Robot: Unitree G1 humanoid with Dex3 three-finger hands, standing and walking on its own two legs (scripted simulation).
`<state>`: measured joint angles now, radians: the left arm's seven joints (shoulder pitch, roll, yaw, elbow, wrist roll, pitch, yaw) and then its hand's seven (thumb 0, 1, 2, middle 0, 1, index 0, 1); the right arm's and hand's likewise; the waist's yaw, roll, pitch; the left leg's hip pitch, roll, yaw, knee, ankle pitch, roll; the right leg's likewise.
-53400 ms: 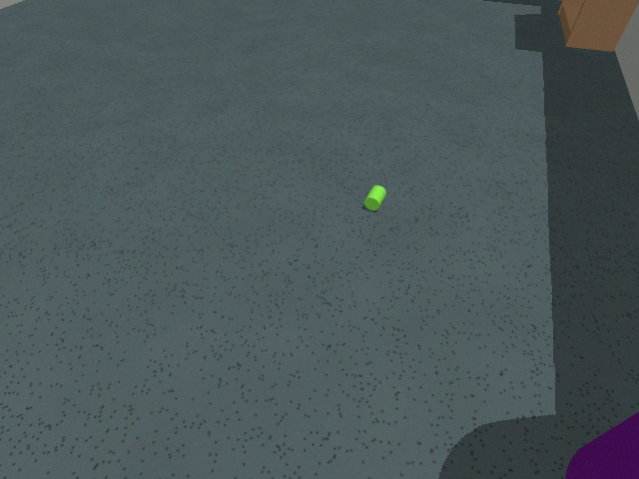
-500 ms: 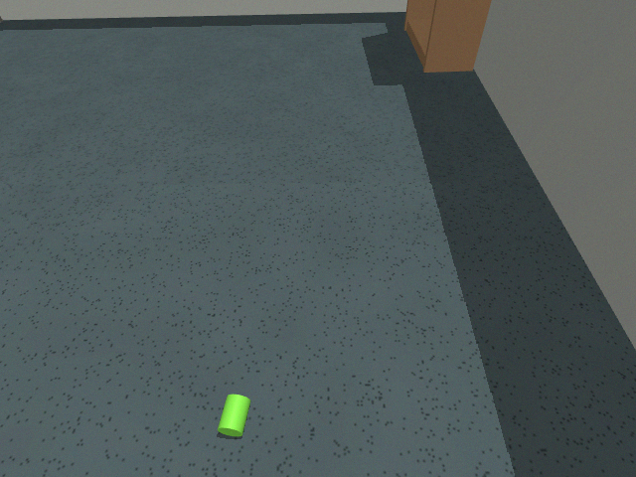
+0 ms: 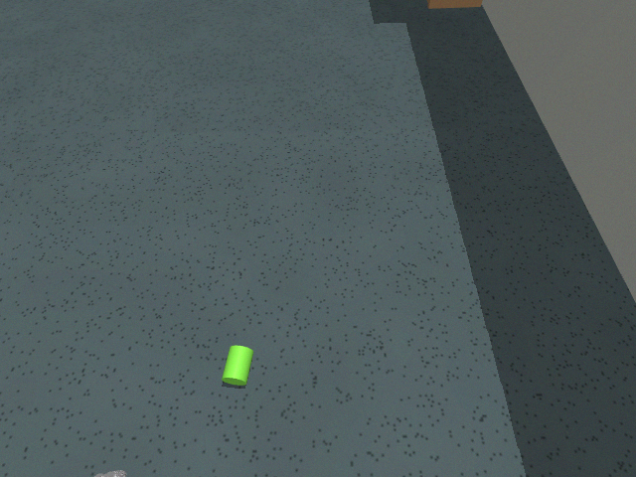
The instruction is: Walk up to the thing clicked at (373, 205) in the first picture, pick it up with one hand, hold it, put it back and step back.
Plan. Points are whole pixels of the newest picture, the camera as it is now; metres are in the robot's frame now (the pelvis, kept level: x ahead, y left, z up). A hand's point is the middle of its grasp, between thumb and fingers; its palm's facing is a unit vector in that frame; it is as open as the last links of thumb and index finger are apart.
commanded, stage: step back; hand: left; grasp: from above
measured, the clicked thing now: (238, 365) +0.49 +0.28 -0.73
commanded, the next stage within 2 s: none
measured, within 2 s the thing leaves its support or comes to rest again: neither
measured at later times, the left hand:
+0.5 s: hand out of the picture +0.03 +0.27 -0.16, palm faces -0.10 -0.91 -0.40, open 7.4 cm
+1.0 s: hand out of the picture -0.07 +0.29 -0.15, palm faces +0.00 -0.94 -0.35, open 7.4 cm
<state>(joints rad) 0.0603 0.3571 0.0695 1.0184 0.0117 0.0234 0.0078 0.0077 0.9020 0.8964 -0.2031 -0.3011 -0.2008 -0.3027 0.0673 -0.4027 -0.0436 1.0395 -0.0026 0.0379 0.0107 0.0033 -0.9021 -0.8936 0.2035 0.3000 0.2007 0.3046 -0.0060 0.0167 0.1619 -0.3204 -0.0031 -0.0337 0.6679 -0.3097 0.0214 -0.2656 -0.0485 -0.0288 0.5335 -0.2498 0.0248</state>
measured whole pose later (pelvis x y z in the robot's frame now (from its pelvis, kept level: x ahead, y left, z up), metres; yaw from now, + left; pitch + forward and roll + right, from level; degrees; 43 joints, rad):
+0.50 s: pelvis -0.09 +0.01 -0.02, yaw -5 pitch -2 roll -1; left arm 0.12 0.36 0.08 0.92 0.02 0.03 0.01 0.01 0.90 0.90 -0.20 -0.30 -0.20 -0.30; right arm 0.07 -0.37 -0.05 0.87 -0.01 0.04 -0.01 0.00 -0.90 -0.89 0.21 0.30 0.20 0.31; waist -0.01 0.03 0.21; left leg -0.40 0.04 0.05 0.70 -0.26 0.02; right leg -0.24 0.05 0.04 0.66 -0.39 -0.01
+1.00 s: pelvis -0.21 +0.03 +0.00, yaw -1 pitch -2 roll -1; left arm 0.11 0.38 0.08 0.82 0.01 0.07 0.02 0.01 0.90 0.90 -0.20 -0.30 -0.20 -0.30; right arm 0.16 -0.35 -0.03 0.88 -0.04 0.02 0.00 0.01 -0.90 -0.89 0.21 0.30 0.20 0.31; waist -0.01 -0.04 0.17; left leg -0.28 -0.01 -0.05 0.60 -0.28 0.03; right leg -0.46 0.11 0.13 1.10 -0.53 -0.02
